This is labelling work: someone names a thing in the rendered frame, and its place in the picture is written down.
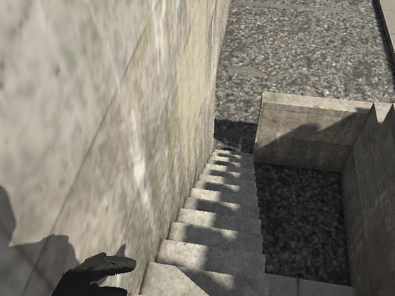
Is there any robot left hand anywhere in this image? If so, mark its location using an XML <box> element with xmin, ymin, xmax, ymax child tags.
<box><xmin>51</xmin><ymin>252</ymin><xmax>136</xmax><ymax>296</ymax></box>

